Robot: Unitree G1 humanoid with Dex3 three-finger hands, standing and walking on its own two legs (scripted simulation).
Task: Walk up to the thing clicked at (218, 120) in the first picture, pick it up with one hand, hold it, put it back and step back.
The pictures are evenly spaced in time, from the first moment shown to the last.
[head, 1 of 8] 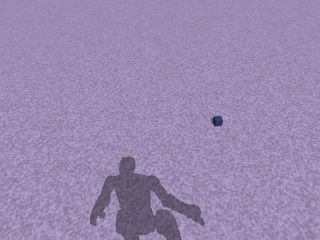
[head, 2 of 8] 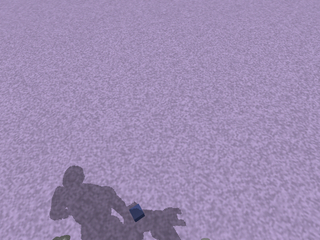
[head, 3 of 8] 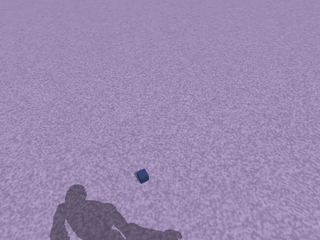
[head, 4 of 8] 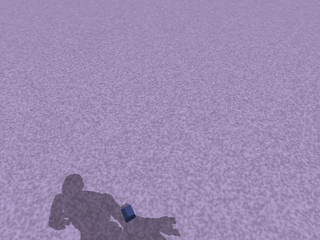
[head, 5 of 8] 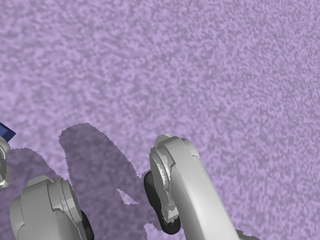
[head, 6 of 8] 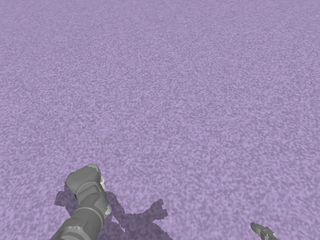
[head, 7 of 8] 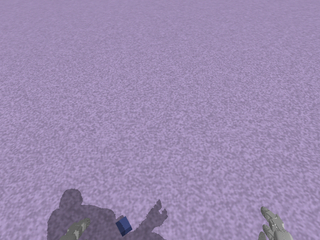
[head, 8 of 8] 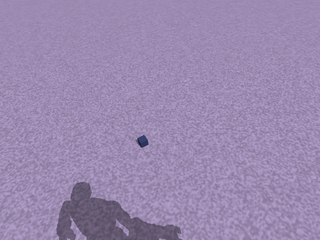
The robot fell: no
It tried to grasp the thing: yes
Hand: left
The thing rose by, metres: 0.69
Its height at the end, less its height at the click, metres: +0.00
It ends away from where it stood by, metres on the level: 0.02
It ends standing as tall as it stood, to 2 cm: yes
